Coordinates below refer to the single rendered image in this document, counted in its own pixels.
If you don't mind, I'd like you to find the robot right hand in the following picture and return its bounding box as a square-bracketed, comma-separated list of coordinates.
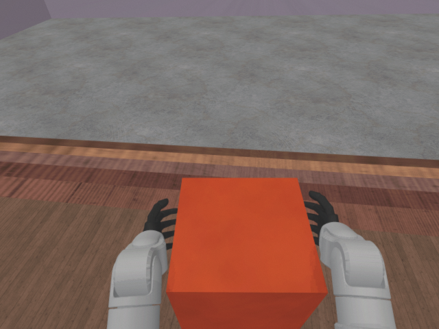
[304, 191, 339, 246]

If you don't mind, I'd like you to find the robot left hand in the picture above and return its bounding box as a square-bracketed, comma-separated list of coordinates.
[143, 198, 178, 250]

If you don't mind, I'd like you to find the right robot forearm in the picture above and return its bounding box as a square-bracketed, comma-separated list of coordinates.
[319, 222, 396, 329]

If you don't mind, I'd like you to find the left robot forearm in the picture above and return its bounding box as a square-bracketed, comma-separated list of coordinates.
[107, 230, 168, 329]

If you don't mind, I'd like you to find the carton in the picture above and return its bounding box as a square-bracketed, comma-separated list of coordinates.
[166, 178, 328, 329]

